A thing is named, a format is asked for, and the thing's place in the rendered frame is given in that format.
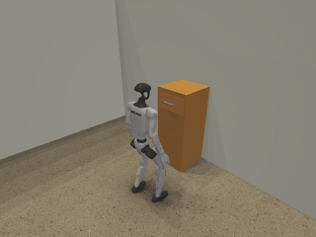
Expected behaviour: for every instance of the robot left thigh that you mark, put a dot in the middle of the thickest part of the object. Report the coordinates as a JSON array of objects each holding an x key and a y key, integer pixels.
[{"x": 144, "y": 160}]

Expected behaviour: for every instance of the humanoid robot head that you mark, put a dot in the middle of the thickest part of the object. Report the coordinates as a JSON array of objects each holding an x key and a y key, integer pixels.
[{"x": 142, "y": 88}]

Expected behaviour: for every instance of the robot left forearm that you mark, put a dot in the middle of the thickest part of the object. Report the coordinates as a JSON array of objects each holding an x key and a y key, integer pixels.
[{"x": 130, "y": 130}]

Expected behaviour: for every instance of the right robot upper arm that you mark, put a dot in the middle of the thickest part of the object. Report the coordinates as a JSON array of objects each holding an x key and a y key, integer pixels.
[{"x": 152, "y": 121}]

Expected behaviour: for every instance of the drawer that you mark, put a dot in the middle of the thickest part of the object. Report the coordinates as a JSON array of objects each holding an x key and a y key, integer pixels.
[{"x": 179, "y": 103}]

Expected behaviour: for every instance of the robot right hand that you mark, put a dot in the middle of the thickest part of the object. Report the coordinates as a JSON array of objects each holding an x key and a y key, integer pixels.
[{"x": 164, "y": 159}]

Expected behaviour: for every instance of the cabinet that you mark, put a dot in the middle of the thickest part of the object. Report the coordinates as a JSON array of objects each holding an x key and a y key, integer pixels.
[{"x": 181, "y": 136}]

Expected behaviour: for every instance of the left robot upper arm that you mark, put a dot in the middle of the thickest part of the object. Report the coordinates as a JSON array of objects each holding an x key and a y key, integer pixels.
[{"x": 127, "y": 116}]

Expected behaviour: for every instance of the robot right forearm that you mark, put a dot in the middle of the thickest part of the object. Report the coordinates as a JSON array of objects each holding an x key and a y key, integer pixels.
[{"x": 156, "y": 142}]

